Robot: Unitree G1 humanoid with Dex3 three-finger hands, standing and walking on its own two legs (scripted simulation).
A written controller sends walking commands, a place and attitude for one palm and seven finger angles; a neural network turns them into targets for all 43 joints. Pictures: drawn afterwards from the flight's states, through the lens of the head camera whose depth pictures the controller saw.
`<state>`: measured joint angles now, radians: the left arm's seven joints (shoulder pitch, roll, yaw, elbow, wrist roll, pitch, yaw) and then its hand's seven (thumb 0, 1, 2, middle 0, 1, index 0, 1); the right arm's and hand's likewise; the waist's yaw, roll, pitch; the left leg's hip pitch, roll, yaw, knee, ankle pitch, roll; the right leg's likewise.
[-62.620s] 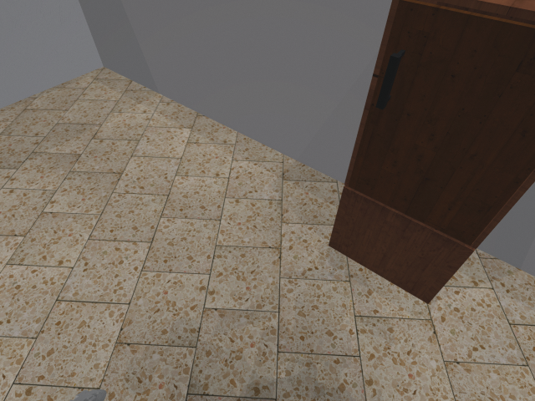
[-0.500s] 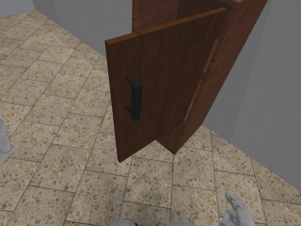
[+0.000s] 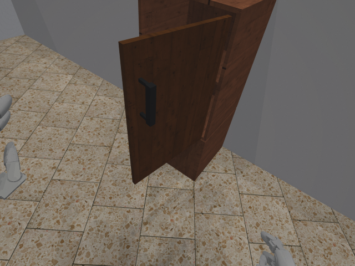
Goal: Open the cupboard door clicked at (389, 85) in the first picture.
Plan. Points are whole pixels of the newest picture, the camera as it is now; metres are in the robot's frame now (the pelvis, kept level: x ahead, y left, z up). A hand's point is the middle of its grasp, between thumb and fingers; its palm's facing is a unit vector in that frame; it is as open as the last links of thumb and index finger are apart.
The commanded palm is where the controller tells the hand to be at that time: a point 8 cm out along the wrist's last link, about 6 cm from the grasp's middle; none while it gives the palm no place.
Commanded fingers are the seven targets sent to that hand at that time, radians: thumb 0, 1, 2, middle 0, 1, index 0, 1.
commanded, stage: stop stepping back and stand still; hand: left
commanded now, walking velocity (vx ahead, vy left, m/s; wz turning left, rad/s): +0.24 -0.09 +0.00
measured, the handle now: (146, 102) +0.51 +0.14 +0.10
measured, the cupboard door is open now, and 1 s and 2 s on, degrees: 80 80 80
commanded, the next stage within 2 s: let the arm hang, fingers relaxed in 0.70 s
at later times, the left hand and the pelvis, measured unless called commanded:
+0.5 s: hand out of the picture +0.11 +0.29 +0.18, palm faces +0.51 -0.77 -0.39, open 7.4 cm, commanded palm +0.05 +0.32 +0.20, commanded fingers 0.00 0.90 0.90 -0.20 -0.30 -0.20 -0.30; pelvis -0.07 +0.02 +0.01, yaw +3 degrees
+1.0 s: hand out of the picture +0.05 +0.25 -0.10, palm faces +0.07 -0.94 -0.34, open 7.4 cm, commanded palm none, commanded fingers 0.00 0.90 0.90 -0.20 -0.30 -0.20 -0.30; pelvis -0.08 +0.03 +0.01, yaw +5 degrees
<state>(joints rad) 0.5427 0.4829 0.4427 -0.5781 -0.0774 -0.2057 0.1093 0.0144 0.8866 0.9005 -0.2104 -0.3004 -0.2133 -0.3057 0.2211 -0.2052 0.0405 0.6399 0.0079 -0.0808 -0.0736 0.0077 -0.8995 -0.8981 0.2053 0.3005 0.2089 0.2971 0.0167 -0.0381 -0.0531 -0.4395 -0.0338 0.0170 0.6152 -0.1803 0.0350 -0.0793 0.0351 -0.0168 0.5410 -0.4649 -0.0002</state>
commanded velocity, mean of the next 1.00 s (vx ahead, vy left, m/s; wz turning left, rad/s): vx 0.07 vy -0.02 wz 0.00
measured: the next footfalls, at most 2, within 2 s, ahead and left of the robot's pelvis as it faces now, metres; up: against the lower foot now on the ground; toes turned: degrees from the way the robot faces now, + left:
left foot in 0.44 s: -0.02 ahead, +0.16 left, +0.00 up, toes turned +6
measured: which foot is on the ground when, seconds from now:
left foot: down 0.00-0.18, up 0.20-0.42, down 0.44-1.00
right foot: down 0.00-1.00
